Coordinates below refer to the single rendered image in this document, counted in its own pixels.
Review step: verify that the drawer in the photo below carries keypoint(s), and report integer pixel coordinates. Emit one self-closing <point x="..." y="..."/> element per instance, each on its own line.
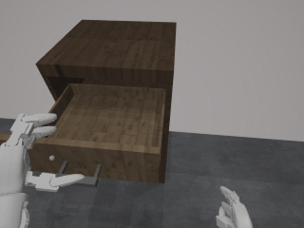
<point x="119" y="127"/>

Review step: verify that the handle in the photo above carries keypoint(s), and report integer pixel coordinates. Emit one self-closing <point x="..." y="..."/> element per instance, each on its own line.
<point x="87" y="181"/>

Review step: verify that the left robot forearm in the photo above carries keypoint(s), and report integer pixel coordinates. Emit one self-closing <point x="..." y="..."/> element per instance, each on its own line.
<point x="14" y="212"/>

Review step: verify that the cabinet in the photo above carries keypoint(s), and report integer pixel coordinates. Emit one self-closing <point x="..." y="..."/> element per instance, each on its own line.
<point x="115" y="53"/>

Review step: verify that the left robot hand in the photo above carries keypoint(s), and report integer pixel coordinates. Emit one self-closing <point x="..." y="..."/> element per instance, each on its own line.
<point x="14" y="157"/>

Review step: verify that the right robot hand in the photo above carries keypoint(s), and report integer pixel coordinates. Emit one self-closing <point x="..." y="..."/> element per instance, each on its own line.
<point x="238" y="216"/>

